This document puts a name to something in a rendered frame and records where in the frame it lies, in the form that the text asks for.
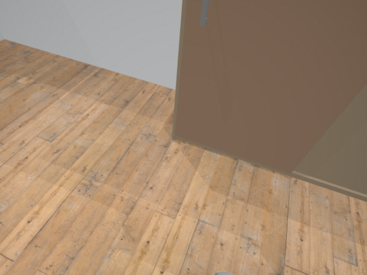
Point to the wardrobe door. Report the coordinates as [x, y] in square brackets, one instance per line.
[340, 155]
[265, 79]

